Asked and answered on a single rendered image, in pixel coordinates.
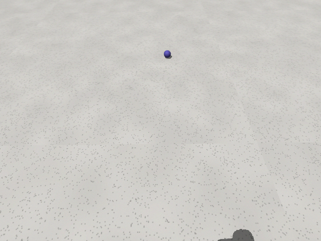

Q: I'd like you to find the ball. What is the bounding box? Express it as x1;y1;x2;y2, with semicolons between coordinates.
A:
164;50;171;58

